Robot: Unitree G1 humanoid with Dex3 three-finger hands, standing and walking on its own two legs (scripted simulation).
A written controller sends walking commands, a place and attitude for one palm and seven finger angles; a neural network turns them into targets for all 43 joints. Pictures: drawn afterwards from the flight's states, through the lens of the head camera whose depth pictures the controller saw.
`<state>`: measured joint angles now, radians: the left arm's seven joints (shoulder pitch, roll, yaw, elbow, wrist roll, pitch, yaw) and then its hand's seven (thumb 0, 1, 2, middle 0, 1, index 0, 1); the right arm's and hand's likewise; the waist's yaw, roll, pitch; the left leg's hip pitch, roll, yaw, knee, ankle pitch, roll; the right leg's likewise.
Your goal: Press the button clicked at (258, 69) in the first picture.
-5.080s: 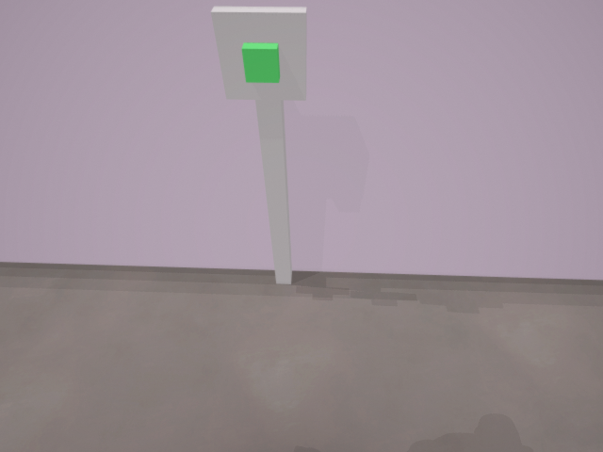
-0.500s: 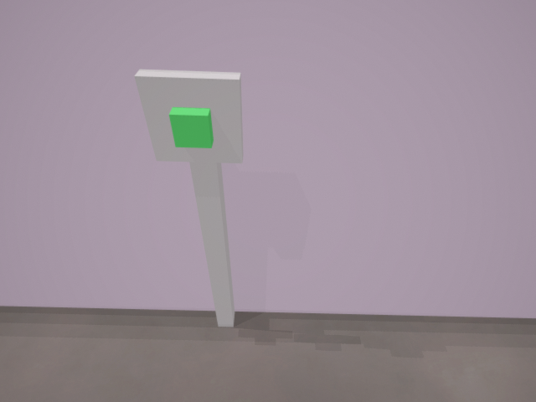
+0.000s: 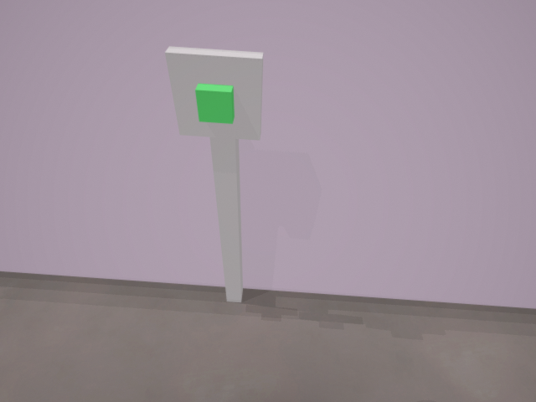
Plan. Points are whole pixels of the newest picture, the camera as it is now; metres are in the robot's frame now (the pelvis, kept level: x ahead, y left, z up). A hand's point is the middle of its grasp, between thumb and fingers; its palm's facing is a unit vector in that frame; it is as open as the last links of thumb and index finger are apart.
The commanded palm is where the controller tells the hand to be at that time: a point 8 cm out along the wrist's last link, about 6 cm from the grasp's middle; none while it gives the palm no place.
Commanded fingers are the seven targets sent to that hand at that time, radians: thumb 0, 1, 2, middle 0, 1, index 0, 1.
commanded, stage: come to a stop and stand still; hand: left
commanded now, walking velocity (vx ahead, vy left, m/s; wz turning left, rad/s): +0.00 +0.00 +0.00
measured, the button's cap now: (216, 103) +0.62 +0.15 +0.15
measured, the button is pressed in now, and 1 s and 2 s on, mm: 0 0 0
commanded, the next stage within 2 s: look again from close up in 0.90 s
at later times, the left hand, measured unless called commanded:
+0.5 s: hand out of the picture -0.03 +0.19 -0.17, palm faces +0.00 -0.98 -0.21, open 7.3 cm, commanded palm none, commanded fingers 0.00 0.90 0.90 -0.20 -0.30 -0.20 -0.30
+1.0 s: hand out of the picture -0.13 +0.17 -0.17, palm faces -0.04 -0.99 -0.12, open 7.3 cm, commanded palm none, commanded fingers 0.00 0.90 0.90 -0.20 -0.30 -0.20 -0.30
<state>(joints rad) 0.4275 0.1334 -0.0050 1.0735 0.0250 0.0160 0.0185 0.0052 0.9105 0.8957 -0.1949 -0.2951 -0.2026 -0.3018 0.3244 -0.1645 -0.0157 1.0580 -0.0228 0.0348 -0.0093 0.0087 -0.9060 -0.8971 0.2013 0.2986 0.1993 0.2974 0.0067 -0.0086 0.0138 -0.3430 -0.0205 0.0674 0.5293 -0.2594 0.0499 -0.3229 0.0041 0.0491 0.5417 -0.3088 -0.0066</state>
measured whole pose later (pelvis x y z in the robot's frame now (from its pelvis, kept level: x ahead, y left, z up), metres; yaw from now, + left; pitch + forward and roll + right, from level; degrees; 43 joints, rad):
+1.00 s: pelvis -0.11 +0.02 +0.01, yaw -4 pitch -1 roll +0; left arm 0.34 0.12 -0.02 1.10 0.01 -0.02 0.03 0.00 0.91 0.90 -0.20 -0.30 -0.20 -0.30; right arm 0.29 -0.12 0.01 1.10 -0.02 0.00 -0.04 0.01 -0.92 -0.90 0.20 0.30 0.20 0.30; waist 0.00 -0.03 0.04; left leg -0.26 -0.02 -0.01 0.43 -0.15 0.02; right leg -0.16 0.03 -0.01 0.44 -0.26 -0.02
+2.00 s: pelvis -0.01 +0.01 +0.00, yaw -2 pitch +1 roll +1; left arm 0.36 0.16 0.03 1.10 0.03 -0.01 -0.01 0.01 0.91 0.90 -0.19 -0.29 -0.20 -0.30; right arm 0.40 -0.11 0.00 1.08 -0.03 -0.07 -0.03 0.00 -0.91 -0.90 0.20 0.30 0.20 0.30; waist -0.02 -0.05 0.02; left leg -0.17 -0.01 0.07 0.47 -0.32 0.04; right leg -0.46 -0.03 -0.05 1.16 -0.39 -0.04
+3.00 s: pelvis +0.15 -0.08 +0.00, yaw -2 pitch +0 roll +1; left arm 0.30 0.16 0.02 0.99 0.03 0.00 0.05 0.00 0.91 0.90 -0.19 -0.30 -0.20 -0.30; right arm 0.15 -0.17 -0.05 0.99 -0.02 0.05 -0.02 0.00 -0.91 -0.90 0.20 0.30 0.20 0.30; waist 0.03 0.02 0.06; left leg -0.35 0.03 0.09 0.74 -0.41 -0.01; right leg -0.28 -0.01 -0.12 0.58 -0.32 -0.06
